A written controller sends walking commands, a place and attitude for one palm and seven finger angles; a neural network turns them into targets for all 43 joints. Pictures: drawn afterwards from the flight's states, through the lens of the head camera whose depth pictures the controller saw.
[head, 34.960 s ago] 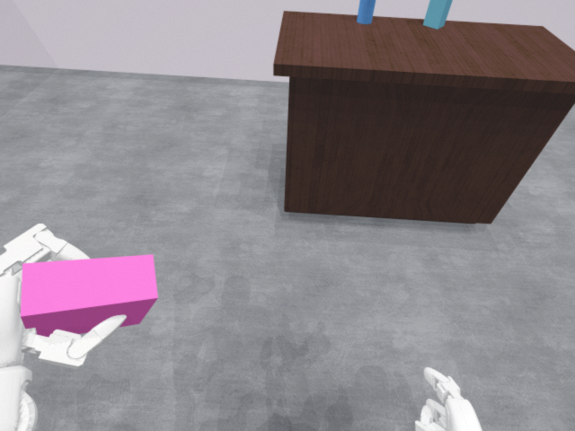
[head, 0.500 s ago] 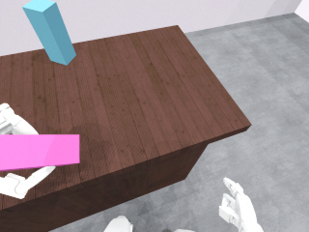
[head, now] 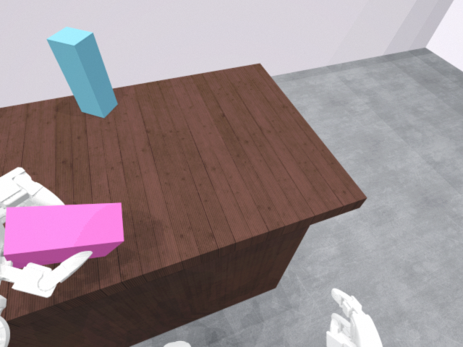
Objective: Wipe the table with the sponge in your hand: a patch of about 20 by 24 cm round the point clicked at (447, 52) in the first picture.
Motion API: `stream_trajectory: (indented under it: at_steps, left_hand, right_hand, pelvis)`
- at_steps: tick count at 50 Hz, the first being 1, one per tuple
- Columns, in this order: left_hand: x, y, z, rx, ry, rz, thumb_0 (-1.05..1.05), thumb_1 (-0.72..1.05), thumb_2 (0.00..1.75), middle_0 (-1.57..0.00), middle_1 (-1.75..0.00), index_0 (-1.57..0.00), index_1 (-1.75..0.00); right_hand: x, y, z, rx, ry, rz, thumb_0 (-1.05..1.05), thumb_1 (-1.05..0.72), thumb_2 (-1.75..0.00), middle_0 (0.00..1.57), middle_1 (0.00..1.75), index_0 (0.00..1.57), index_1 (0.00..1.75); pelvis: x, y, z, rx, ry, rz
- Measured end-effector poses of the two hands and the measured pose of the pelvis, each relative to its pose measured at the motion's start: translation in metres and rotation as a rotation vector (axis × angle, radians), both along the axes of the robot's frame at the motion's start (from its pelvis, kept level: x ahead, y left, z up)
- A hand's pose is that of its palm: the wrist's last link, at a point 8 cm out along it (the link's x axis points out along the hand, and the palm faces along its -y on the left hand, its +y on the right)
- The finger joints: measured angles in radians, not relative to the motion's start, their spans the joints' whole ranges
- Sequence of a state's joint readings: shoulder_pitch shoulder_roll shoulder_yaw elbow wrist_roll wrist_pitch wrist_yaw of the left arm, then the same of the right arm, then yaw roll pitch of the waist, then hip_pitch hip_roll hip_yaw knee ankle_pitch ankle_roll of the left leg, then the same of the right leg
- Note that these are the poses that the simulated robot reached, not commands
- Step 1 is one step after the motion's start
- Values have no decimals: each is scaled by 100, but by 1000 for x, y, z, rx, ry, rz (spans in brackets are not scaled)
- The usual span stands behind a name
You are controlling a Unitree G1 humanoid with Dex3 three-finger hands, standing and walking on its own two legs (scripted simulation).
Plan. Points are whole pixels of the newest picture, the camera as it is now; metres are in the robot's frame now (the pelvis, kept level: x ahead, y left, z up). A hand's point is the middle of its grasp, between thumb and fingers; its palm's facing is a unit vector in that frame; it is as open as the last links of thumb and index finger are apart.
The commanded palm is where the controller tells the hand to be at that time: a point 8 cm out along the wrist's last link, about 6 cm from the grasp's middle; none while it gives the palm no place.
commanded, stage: shuffle to correct the standing spot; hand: left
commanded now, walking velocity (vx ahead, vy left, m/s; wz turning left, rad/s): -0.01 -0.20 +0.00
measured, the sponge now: (81, 235) +0.23 +0.21 +0.14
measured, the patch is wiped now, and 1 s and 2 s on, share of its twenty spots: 0.00 0.00 0.00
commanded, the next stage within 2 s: come to a stop and stand still in 1.34 s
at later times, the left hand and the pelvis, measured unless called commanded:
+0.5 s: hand (66, 210) +0.25 +0.23 +0.17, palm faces +0.30 -0.85 -0.43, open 9.1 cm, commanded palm +0.19 +0.27 +0.18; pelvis +0.03 -0.01 +0.00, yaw +0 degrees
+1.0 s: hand (50, 214) +0.24 +0.24 +0.17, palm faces +0.33 -0.85 -0.41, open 9.1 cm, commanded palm +0.18 +0.28 +0.18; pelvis +0.02 +0.00 +0.00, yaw +0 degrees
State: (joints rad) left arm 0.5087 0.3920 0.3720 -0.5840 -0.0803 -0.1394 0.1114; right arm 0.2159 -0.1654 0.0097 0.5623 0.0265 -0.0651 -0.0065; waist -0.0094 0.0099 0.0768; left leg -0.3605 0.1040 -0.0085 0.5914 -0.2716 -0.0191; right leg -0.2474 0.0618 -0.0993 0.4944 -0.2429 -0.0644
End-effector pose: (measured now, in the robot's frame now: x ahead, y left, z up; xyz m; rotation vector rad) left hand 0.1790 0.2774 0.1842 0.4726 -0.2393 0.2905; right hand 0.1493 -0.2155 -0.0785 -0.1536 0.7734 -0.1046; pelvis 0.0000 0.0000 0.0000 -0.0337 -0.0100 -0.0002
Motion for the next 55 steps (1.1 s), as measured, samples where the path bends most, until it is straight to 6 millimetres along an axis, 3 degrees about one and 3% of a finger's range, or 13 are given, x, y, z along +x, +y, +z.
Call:
stream_trajectory:
  at_steps: [13, 21, 28, 38, 55]
  left_hand:
    - [29, -7, 5, 17, -3, -10, -1, -43, 107, -83, -141, -83, -142]
    - [33, -12, -2, 8, 43, -23, -1, -43, 107, -83, -141, -83, -142]
    - [31, -7, 4, 20, 24, -9, -1, -43, 107, -83, -141, -83, -142]
    - [25, -2, -1, -10, 41, 14, -1, -43, 107, -83, -141, -83, -142]
    - [20, 4, 0, -8, 33, 14, -1, -43, 107, -83, -141, -83, -142]
  right_hand:
    - [24, -30, 4, -52, 9, -47, 2, -90, -90, 20, 30, 20, 30]
    - [37, -29, 4, -45, 5, -44, 2, -90, -90, 20, 30, 20, 30]
    - [42, -18, 4, -33, 6, -22, 2, -90, -90, 20, 30, 20, 30]
    - [40, -7, 4, -12, -4, -9, 2, -90, -90, 20, 30, 20, 30]
    - [26, -9, 7, -28, 1, -27, 2, -90, -90, 20, 30, 20, 30]
  pelvis:
    - [21, -9, 0, 4, 9, -5]
    - [28, -9, 0, 7, 10, -5]
    - [27, -8, 1, 6, 7, -2]
    - [22, -3, 2, 5, 7, -6]
    - [16, 1, 4, 1, 6, -9]
